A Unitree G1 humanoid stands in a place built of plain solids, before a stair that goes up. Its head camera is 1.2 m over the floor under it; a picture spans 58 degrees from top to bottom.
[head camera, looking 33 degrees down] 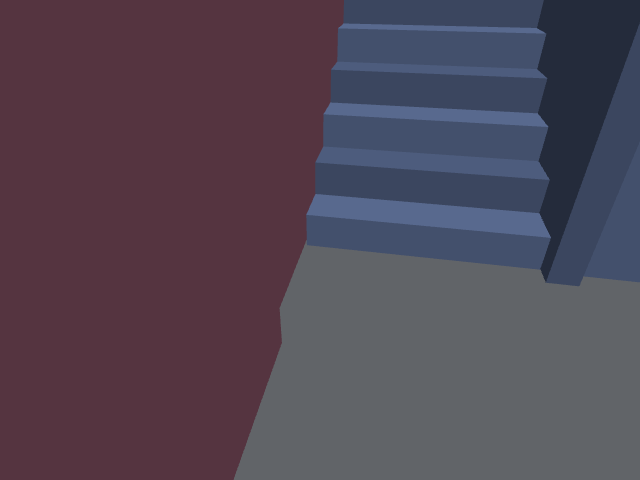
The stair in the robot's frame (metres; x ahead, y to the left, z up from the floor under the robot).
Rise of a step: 0.17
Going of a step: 0.22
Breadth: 1.10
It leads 11 degrees to the right of straight ahead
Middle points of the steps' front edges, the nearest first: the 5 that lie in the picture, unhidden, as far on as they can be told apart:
1.70 -0.47 0.18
1.92 -0.51 0.35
2.14 -0.56 0.53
2.35 -0.60 0.70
2.57 -0.64 0.88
